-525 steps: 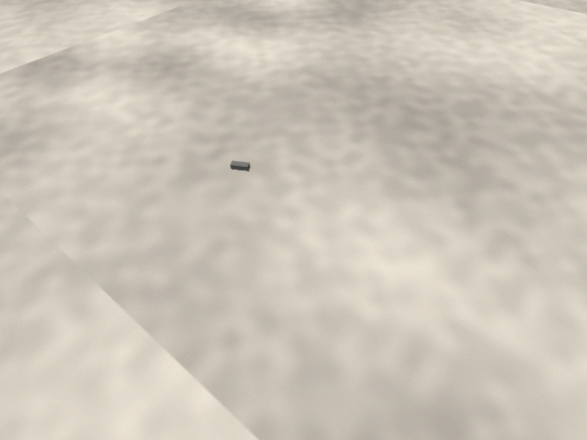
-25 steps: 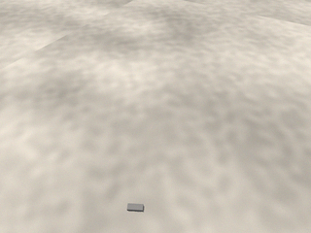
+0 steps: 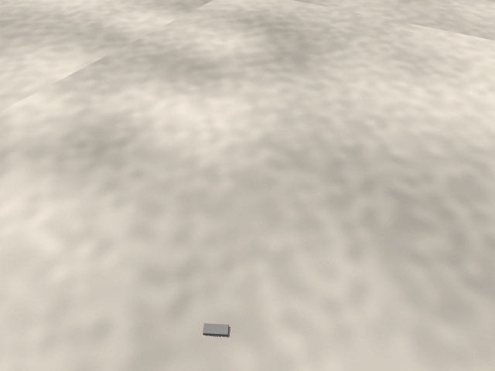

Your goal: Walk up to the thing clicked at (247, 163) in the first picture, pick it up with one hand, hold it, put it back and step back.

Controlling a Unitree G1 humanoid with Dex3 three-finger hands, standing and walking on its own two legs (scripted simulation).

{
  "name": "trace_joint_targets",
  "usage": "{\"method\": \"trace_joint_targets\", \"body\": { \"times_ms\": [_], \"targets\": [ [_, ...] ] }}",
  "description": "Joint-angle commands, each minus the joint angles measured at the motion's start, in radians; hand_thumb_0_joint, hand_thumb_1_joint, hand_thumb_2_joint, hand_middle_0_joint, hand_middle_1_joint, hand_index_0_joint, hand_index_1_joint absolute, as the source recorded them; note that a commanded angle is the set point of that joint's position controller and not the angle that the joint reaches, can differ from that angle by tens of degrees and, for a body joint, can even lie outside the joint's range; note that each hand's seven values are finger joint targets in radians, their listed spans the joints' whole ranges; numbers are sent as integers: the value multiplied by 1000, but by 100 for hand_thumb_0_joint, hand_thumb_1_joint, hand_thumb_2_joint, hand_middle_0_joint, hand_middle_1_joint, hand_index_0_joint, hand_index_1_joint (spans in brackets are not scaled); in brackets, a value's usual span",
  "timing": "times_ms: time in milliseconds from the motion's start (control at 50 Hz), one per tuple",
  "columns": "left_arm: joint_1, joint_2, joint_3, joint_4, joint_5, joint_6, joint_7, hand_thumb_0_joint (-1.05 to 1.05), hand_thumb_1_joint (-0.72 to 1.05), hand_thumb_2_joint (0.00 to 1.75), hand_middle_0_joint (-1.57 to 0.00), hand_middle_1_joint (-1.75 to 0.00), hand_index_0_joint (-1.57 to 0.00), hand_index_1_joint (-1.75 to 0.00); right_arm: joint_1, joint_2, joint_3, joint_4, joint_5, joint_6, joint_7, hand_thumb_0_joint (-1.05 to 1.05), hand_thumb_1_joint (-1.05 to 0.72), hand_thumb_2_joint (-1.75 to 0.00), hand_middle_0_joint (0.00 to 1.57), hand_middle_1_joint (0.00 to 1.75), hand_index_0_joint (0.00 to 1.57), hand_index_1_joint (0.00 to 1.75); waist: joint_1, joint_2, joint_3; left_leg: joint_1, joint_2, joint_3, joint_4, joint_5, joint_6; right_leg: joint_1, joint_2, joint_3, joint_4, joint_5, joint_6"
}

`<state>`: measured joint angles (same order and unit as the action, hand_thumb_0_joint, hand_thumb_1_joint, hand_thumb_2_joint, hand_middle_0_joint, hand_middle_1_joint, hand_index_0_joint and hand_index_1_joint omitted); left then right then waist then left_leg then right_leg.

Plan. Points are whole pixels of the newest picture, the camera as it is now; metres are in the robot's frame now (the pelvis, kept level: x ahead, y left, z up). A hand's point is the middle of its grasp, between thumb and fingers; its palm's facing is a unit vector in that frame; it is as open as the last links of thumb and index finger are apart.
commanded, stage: walk up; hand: left
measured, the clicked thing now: (216, 329) +0.39 +0.14 -0.77
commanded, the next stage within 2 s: none
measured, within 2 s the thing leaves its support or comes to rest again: neither
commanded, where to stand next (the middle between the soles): -0.01 -0.10 m, yaw -1 degrees
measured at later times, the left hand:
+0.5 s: hand out of the picture +0.01 +0.13 -0.17, palm faces -0.09 -0.93 -0.36, open 7.4 cm
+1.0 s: hand out of the picture +0.02 +0.18 -0.16, palm faces +0.00 -0.91 -0.41, open 7.4 cm
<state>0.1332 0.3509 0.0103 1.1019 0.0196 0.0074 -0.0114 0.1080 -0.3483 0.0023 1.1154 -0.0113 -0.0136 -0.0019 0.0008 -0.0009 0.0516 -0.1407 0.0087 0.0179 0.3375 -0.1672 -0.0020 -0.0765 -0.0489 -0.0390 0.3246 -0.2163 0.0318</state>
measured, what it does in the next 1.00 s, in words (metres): steps to the right: right foot, then left foot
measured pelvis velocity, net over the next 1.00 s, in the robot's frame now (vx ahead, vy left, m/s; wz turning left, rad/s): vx -0.05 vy -0.09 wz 0.00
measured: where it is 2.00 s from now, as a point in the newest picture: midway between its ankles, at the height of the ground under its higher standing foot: outside the picture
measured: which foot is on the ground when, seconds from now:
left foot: down 0.00-0.32, up 0.34-0.66, down 0.68-1.00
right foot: down 0.00-0.02, up 0.04-0.30, down 0.32-1.00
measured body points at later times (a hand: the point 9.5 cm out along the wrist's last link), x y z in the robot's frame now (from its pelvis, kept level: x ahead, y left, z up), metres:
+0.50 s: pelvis -0.05 -0.12 -0.02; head -0.01 -0.15 +0.42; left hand +0.02 +0.18 -0.14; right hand +0.00 -0.46 -0.15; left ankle -0.06 +0.03 -0.70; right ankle -0.05 -0.25 -0.75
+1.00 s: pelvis -0.05 -0.09 -0.02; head -0.04 -0.10 +0.43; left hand +0.02 +0.23 -0.13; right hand +0.07 -0.40 -0.14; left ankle -0.06 +0.01 -0.75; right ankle -0.05 -0.24 -0.75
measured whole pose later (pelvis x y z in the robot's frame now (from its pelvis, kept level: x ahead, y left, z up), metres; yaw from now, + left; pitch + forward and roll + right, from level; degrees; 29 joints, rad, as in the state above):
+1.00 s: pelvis -0.05 -0.09 -0.02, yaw +0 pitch -3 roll +0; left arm 0.20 0.39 0.01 0.97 0.01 -0.03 0.01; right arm 0.12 -0.38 -0.04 0.92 -0.02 0.02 0.02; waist 0.02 0.02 0.06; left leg -0.22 -0.04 -0.01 0.60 -0.33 0.03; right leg -0.24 -0.05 0.02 0.62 -0.33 0.02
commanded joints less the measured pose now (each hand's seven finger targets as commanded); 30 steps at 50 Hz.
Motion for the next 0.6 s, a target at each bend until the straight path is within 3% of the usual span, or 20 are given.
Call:
{"method": "trace_joint_targets", "body": {
  "times_ms": [0,20,40,100,120,160,180,220,260,280,300,320,340,360,380,400,420,460,520,580],
  "targets": [
    [-67,261,106,-178,30,62,-16,0,90,90,-20,-30,-20,-30,187,-400,-134,-58,20,-18,-77,0,-90,-90,20,30,20,30,-74,47,-30,157,386,-334,-26,573,230,-319,46,46,452,-316,-30],
    [-44,244,108,-205,33,84,-21,0,90,90,-20,-30,-20,-30,201,-405,-149,-81,14,-24,-88,0,-90,-90,20,30,20,30,-59,25,-61,133,438,-345,5,618,261,-322,42,154,617,-387,-36],
    [-13,228,110,-218,26,95,-25,0,90,90,-20,-30,-20,-30,170,-388,-154,-116,6,-27,-93,0,-90,-90,20,30,20,30,-38,35,-82,70,432,-314,10,567,261,-316,28,198,711,-378,-45],
    [40,240,123,-246,16,97,-45,0,90,90,-20,-30,-20,-30,53,-358,-160,-199,-13,-30,-90,0,-90,-90,20,30,20,30,13,99,-81,-25,348,-192,24,328,228,-341,30,265,834,-291,-65],
    [47,237,127,-255,14,99,-51,0,90,90,-20,-30,-20,-30,53,-351,-157,-218,-19,-31,-87,0,-90,-90,20,30,20,30,15,116,-71,-47,318,-168,30,242,218,-346,34,262,819,-255,-60],
    [42,234,128,-286,10,97,-61,0,90,90,-20,-30,-20,-30,40,-355,-159,-250,-24,-33,-83,0,-90,-90,20,30,20,30,18,171,-55,-53,320,-163,48,147,222,-348,-3,242,689,-246,-49],
    [37,233,127,-291,10,93,-63,0,90,90,-20,-30,-20,-30,46,-354,-159,-258,-28,-33,-79,0,-90,-90,20,30,20,30,13,187,-53,-72,313,-157,68,137,221,-321,-10,210,603,-257,-43],
    [107,238,127,-275,12,81,-60,0,90,90,-20,-30,-20,-30,-14,-364,-159,-284,-31,-25,-65,0,-90,-90,20,30,20,30,44,233,-89,-127,297,-122,135,136,208,-187,-19,117,432,-273,-44],
    [194,229,134,-221,10,62,-45,0,90,90,-20,-30,-20,-30,-13,-347,-150,-298,-31,-6,-47,0,-90,-90,20,30,20,30,69,203,-110,-190,229,-52,282,110,170,-45,41,23,204,-108,-39],
    [224,252,144,-197,15,48,-33,0,90,90,-20,-30,-20,-30,24,-293,-132,-296,-29,7,-41,0,-90,-90,20,30,20,30,74,74,-98,-262,152,-5,441,-17,132,12,73,40,151,-68,-23],
    [198,328,161,-221,25,37,-23,0,90,90,-20,-30,-20,-30,71,-218,-106,-312,-18,16,-35,0,-90,-90,20,30,20,30,66,-174,-67,-380,41,59,598,-320,85,-14,-32,234,40,-46,-63],
    [132,401,167,-274,40,23,-16,0,90,90,-20,-30,-20,-30,94,-168,-90,-319,-6,25,-42,0,-90,-90,20,30,20,30,43,-314,-38,-453,-51,-46,763,-518,30,-145,-225,560,-54,-116,-136],
    [29,449,159,-304,43,22,-10,0,90,90,-20,-30,-20,-30,55,-243,-117,-315,-4,30,-55,0,-90,-90,20,30,20,30,34,-263,-23,-346,-30,-170,823,-499,18,-316,-316,705,-132,-240,-261],
    [-25,432,156,-315,36,22,-7,0,90,90,-20,-30,-20,-30,72,-287,-128,-288,-3,23,-57,0,-90,-90,20,30,20,30,6,-250,32,-332,11,-171,826,-441,22,-351,-306,672,-111,-279,-274],
    [-22,356,141,-307,30,12,-1,0,90,90,-20,-30,-20,-30,47,-304,-128,-265,7,22,-46,0,-90,-90,20,30,20,30,9,-123,62,-321,3,-210,819,-377,25,-337,-234,509,-33,-175,-240],
    [-40,312,127,-295,24,0,11,0,90,90,-20,-30,-20,-30,109,-280,-121,-233,20,23,-38,0,-90,-90,20,30,20,30,-19,-110,28,-331,2,-205,787,-318,21,-243,-158,355,44,-111,-197],
    [-24,295,125,-280,16,-10,16,0,90,90,-20,-30,-20,-30,148,-248,-106,-222,28,23,-32,0,-90,-90,20,30,20,30,-24,-154,-16,-328,12,-186,716,-301,12,-184,-145,322,57,-123,-184],
    [52,290,126,-269,14,-29,22,0,90,90,-20,-30,-20,-30,144,-238,-95,-225,11,25,-22,0,-90,-90,20,30,20,30,21,-144,-53,-348,5,-169,603,-330,4,-54,-182,365,81,-65,-216],
    [147,308,135,-258,10,-45,36,0,90,90,-20,-30,-20,-30,52,-244,-94,-266,-20,26,-18,0,-90,-90,20,30,20,30,67,-120,-48,-380,25,-160,475,-388,7,57,-277,412,130,276,-281],
    [171,325,131,-263,-5,-54,47,0,90,90,-20,-30,-20,-30,51,-250,-105,-282,-30,20,-11,0,-90,-90,20,30,20,30,64,-129,-50,-323,20,-119,411,-361,22,45,-291,387,190,560,-279]
  ]
}}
